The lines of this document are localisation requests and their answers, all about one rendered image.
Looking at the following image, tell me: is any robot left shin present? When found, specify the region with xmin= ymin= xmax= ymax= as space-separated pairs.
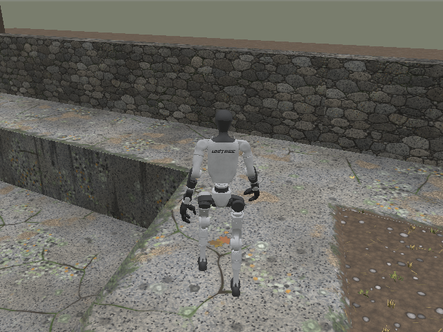
xmin=198 ymin=217 xmax=208 ymax=262

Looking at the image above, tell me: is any right robot upper arm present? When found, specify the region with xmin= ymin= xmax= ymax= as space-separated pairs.
xmin=237 ymin=140 xmax=255 ymax=177

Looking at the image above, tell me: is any robot left thigh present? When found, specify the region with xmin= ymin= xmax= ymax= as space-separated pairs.
xmin=197 ymin=192 xmax=212 ymax=229

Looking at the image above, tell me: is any left robot upper arm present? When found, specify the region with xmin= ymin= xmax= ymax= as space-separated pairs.
xmin=191 ymin=139 xmax=209 ymax=178

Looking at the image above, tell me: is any right robot forearm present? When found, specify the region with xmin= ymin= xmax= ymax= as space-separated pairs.
xmin=248 ymin=166 xmax=260 ymax=191

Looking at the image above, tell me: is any robot right hand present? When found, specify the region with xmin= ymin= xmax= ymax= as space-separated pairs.
xmin=244 ymin=188 xmax=260 ymax=201

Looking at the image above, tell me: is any left robot forearm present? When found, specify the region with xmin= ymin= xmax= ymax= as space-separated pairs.
xmin=182 ymin=168 xmax=197 ymax=205

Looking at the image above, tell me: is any robot left hand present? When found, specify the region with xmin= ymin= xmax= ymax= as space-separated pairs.
xmin=180 ymin=202 xmax=196 ymax=223

